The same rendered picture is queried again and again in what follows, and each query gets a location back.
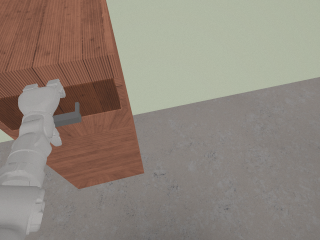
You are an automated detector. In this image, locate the handle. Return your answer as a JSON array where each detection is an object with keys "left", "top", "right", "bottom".
[{"left": 52, "top": 102, "right": 82, "bottom": 127}]

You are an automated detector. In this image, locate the cabinet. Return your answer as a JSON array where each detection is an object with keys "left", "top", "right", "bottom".
[{"left": 0, "top": 0, "right": 144, "bottom": 189}]

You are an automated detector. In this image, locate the drawer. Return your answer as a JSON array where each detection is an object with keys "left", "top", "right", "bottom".
[{"left": 0, "top": 78, "right": 121, "bottom": 131}]

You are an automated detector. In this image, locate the robot left hand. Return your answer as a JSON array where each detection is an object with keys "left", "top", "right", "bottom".
[{"left": 18, "top": 78, "right": 66, "bottom": 147}]

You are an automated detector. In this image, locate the robot left upper arm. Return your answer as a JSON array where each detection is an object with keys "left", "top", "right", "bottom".
[{"left": 0, "top": 185, "right": 45, "bottom": 240}]

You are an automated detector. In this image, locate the left robot forearm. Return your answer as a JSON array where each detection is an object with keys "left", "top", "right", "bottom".
[{"left": 0, "top": 111, "right": 54, "bottom": 189}]

